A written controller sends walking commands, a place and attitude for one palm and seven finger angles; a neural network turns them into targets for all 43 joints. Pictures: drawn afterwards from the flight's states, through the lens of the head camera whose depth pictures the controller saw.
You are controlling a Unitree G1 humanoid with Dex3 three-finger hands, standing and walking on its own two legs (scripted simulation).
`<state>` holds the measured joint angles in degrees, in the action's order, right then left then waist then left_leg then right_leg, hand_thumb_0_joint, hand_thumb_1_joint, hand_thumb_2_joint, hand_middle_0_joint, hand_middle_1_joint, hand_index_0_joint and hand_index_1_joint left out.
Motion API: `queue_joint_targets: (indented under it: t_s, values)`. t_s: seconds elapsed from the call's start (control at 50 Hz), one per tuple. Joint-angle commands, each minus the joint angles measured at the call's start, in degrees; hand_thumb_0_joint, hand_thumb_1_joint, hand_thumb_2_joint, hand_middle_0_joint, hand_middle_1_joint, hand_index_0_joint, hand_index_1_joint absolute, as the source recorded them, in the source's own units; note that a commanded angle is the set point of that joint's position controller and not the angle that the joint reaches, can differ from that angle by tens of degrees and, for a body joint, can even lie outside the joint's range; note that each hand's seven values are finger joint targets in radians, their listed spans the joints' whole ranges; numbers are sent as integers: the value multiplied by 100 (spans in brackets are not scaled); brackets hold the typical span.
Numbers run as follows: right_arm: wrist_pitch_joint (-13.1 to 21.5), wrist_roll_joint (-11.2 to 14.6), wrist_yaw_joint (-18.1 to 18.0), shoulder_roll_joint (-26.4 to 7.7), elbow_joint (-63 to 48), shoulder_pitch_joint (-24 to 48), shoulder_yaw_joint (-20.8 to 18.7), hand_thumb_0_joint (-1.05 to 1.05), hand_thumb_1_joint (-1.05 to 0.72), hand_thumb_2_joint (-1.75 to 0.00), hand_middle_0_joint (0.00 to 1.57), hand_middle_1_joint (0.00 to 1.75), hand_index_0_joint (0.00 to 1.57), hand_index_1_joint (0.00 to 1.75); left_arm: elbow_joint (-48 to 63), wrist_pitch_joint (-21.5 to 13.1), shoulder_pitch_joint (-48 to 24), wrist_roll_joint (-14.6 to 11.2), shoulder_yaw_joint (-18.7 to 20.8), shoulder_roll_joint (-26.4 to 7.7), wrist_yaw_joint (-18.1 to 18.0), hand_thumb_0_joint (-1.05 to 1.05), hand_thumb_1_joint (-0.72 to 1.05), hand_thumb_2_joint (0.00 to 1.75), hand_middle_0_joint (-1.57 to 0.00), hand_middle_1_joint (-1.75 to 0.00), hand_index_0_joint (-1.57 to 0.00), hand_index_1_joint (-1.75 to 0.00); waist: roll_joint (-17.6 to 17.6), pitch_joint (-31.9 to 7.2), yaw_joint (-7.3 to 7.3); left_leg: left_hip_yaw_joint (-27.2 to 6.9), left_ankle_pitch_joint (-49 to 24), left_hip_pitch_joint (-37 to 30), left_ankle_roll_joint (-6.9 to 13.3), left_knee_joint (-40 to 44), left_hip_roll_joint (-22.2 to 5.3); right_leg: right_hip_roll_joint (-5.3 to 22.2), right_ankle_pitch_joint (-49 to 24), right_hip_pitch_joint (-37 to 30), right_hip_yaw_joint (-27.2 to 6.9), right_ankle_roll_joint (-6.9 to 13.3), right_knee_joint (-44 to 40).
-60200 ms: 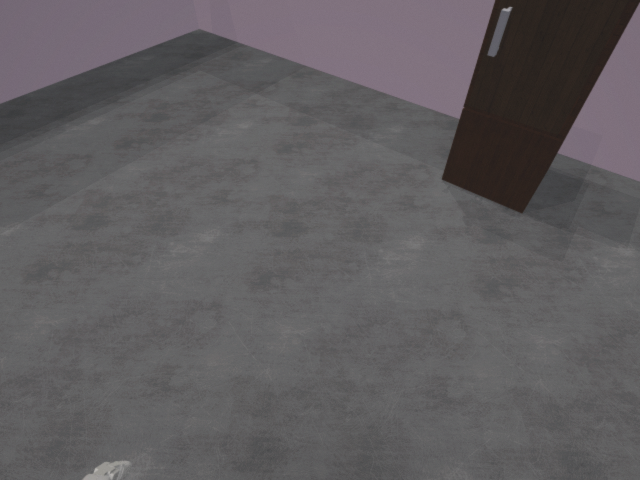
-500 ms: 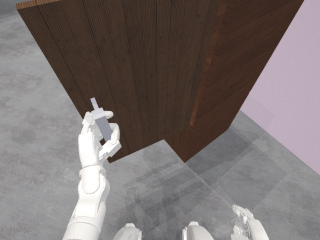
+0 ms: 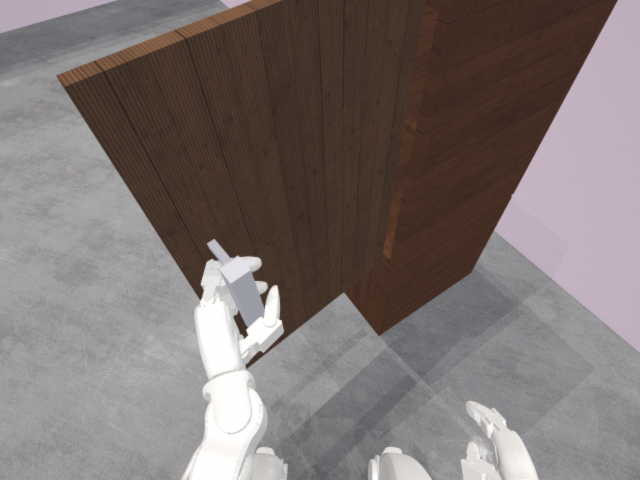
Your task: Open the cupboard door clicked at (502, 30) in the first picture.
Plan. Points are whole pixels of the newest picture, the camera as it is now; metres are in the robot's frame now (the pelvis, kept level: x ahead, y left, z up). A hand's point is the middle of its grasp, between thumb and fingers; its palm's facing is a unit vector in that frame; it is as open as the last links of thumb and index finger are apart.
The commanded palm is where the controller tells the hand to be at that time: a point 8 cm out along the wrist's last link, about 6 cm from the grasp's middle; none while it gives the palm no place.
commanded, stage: open thumb and fingers to let go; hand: left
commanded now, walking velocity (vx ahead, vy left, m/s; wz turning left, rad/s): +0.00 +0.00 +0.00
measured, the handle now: (238, 289) +0.34 +0.12 +0.04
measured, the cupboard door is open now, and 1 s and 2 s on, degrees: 97 98 98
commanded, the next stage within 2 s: slide the hand sideways off the handle in 0.62 s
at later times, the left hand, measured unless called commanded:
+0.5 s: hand (267, 316) +0.30 +0.08 +0.05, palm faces +0.30 -0.95 -0.01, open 14.5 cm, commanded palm +0.26 +0.13 +0.04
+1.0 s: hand (257, 344) +0.27 +0.08 +0.05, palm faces -0.21 -0.98 +0.01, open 16.2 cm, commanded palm +0.25 +0.13 +0.04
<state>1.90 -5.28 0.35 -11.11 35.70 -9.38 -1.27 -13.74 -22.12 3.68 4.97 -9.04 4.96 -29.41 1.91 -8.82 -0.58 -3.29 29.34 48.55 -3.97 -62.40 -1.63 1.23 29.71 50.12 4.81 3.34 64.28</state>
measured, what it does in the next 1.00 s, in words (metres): shifts its weight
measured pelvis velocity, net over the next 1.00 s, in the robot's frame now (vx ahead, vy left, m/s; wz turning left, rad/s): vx -0.02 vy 0.04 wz -0.02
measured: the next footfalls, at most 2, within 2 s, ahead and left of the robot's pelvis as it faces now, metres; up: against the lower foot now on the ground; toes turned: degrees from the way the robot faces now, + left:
none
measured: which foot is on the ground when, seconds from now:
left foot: down 0.00-1.00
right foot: down 0.00-1.00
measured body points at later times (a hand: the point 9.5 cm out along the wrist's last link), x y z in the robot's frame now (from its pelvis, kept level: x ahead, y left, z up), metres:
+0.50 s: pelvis -0.02 +0.02 +0.00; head +0.04 +0.00 +0.45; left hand +0.28 +0.13 +0.05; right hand +0.14 -0.21 -0.11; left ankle +0.01 +0.17 -0.66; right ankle +0.02 -0.08 -0.66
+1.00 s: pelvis -0.02 +0.04 +0.00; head +0.04 +0.03 +0.44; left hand +0.27 +0.14 +0.05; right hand +0.14 -0.19 -0.10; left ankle +0.01 +0.17 -0.66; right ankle +0.02 -0.08 -0.66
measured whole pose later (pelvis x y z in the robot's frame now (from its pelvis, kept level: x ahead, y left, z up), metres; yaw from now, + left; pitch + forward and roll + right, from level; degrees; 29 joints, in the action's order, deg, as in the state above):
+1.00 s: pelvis -0.02 +0.04 +0.00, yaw -1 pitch +13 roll +0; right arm 4.0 -0.5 -0.5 -12.8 30.6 -12.6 0.7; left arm -13.6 -20.0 0.2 -5.0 -12.1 -3.0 -0.4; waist 3.1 -6.7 -0.6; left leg -1.2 28.7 49.2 -0.5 -64.8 0.0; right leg 2.7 27.1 49.8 2.6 -0.1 63.9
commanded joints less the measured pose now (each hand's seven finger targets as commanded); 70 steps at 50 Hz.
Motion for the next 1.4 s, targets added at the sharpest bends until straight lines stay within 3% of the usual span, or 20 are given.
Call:
queue_joint_targets:
  t_s: [0.0, 0.18, 0.22, 0.32, 0.4, 0.58, 0.7, 0.72, 0.74, 0.78, 0.8, 0.84, 0.88, 0.9, 0.94, 0.98, 1.04, 1.08, 1.16, 1.38]
  values:
    - [293, 75, -86, -407, -809, 201, -128, 0, -90, -90, 20, 30, 20, 30, 1297, -401, -1043, -106, 57, -12, 195, 0, 13, 57, -35, -127, -35, -127, -858, -1679, -108, 297, -1073, -184, 341, 477, 318, 215, -2125, -1966, -927, -389, -1524]
    - [350, 70, -36, -481, -793, 230, -149, 0, -90, -90, 20, 30, 20, 30, 783, -492, -1451, 18, 25, 61, 56, 0, -50, 30, -30, -120, -30, -120, -878, -1328, -122, 304, -690, -163, 377, 533, 313, 123, -917, -1396, -784, -279, -1614]
    - [367, 67, -18, -468, -787, 230, -161, 0, -90, -90, 20, 30, 20, 30, 784, -509, -1580, 52, -69, 190, -1, 0, -50, 30, -30, -120, -30, -120, -699, -1442, -120, 331, -709, -272, 380, 548, 311, 90, -917, -1316, -684, -255, -1531]
    - [353, 63, -7, -470, -824, 205, -164, 0, -90, -90, 20, 30, 20, 30, 827, -434, -1595, 71, 33, 122, -146, 0, -50, 30, -26, -95, -26, -95, -743, -1669, -53, 347, -837, -339, 381, 606, 312, 38, -1186, -1470, -575, -248, -1434]
    - [340, 52, 6, -455, -830, 234, -146, 0, -90, -90, 20, 30, 20, 30, 766, -378, -1589, 196, -117, 283, -258, 0, -50, 30, -22, -75, -22, -75, -577, -1449, -76, 335, -832, -428, 369, 674, 279, -18, -1134, -1233, -415, -206, -1366]
    - [335, 35, -17, -457, -836, 300, -110, 0, -90, -90, 20, 30, 20, 30, 623, -309, -1861, 242, -135, 359, -428, 0, -50, 30, -15, -30, -15, -30, -620, -1448, -77, 275, -729, -457, 360, 726, 276, -79, -870, -1080, -282, -173, -1296]
    - [345, 34, -14, -433, -787, 345, -101, 0, -90, -90, 20, 30, 20, 30, 561, -262, -2045, 252, -265, 543, -504, 0, -50, 30, -15, -30, -15, -30, -574, -1442, -96, 243, -714, -511, 339, 743, 258, -102, -830, -928, -190, -162, -1200]
    - [316, 106, 0, -644, -676, -50, -93, 0, -90, -90, 20, 30, 20, 30, 618, -397, -1879, 935, -1354, -23, 710, 0, -50, 30, -15, -30, -15, -30, -778, -1306, -576, 241, -740, -703, 446, 617, 249, -78, -1174, -716, -295, -156, -1145]
    - [319, 157, -30, -631, -850, -37, -116, 0, -90, -90, 20, 30, 20, 30, 994, -610, -2349, 714, -978, -417, 1358, 0, -50, 30, -15, -30, -15, -30, -603, -1534, -447, 227, -784, -617, 485, 564, 280, -14, -1344, -860, -335, -130, -1084]
    - [350, 264, -90, -669, -1018, -60, -112, 0, -90, -90, 20, 30, 20, 30, 1333, -729, -2330, 399, -1018, -615, 2332, 0, -50, 30, -15, -30, -15, -30, -185, -1820, -390, 216, -864, -837, 496, 572, 298, -7, -1446, -994, -387, -87, -987]
    - [396, 346, -106, -663, -1094, -32, -82, 0, -90, -90, 20, 30, 20, 30, 1231, -671, -2112, 92, -1107, -537, 2828, 0, -50, 30, -15, -30, -15, -30, -192, -1683, -401, 214, -759, -833, 500, 597, 310, -17, -1354, -956, -384, -110, -1042]
    - [451, 507, -163, -661, -1255, 38, -16, 0, -90, -90, 20, 30, 20, 30, 1261, -463, -1994, -693, -903, -357, 3306, 0, -50, 30, -15, -30, -15, -30, -243, -1331, -348, 150, -428, -816, 475, 768, 301, -77, -854, -868, -305, -134, -1207]
    - [503, 569, -182, -684, -1366, 108, 19, 0, -90, -90, 20, 30, 20, 30, 1239, -207, -1745, -1122, -679, -208, 3297, 0, -50, 30, -15, -30, -15, -30, -323, -1179, -211, 80, -320, -758, 443, 913, 309, -102, -596, -856, -183, -129, -1198]
    - [515, 562, -181, -711, -1363, 73, 7, 0, -90, -90, 20, 30, 20, 30, 1227, -141, -1598, -1195, -505, -258, 3190, 0, -50, 30, -15, -30, -15, -30, -504, -1189, -194, 53, -362, -737, 425, 910, 286, -102, -611, -823, -132, -150, -1145]
    - [522, 532, -136, -724, -1438, 56, -20, 0, -90, -90, 20, 30, 20, 30, 1363, -96, -1274, -1121, -376, -301, 2952, 0, -50, 30, -15, -30, -15, -30, -518, -1225, -91, 62, -472, -712, 404, 912, 282, -90, -665, -817, -89, -150, -1047]
    - [496, 479, -78, -752, -1491, 24, -42, 0, -90, -90, 20, 30, 20, 30, 1490, -142, -1039, -864, -185, -622, 2724, 0, -50, 30, -15, -30, -15, -30, -510, -1317, 13, 69, -612, -594, 397, 834, 291, -72, -726, -845, -123, -124, -925]
    - [466, 437, 0, -715, -1563, -12, -66, 0, -90, -90, 20, 30, 20, 30, 1709, -246, -980, -551, -379, -541, 2589, 0, -50, 30, -15, -30, -15, -30, -397, -1280, -84, 105, -605, -583, 404, 702, 274, -62, -738, -620, -152, -126, -820]
    - [437, 427, 19, -739, -1655, -26, -84, 0, -90, -90, 20, 30, 20, 30, 1818, -235, -580, -510, -256, -725, 2581, 0, -50, 30, -15, -30, -15, -30, -462, -1417, 8, 112, -691, -540, 414, 687, 275, -85, -791, -764, -177, -107, -810]
    - [361, 450, 0, -701, -1803, -41, -70, 0, -90, -90, 20, 30, 20, 30, 2203, -152, -61, -590, -144, -843, 2685, 0, -50, 30, -15, -30, -15, -30, -434, -1380, 60, 206, -770, -506, 413, 670, 286, -97, -965, -942, -220, -129, -844]
    - [438, 482, -164, -687, -1813, -107, -47, 0, -90, -90, 20, 30, 20, 30, 2801, -205, 729, -927, 329, -1259, 3101, 0, -50, 30, -15, -30, -15, -30, -446, -1196, -65, 220, -932, -261, 440, 367, 315, -124, -1295, -980, -313, -190, -825]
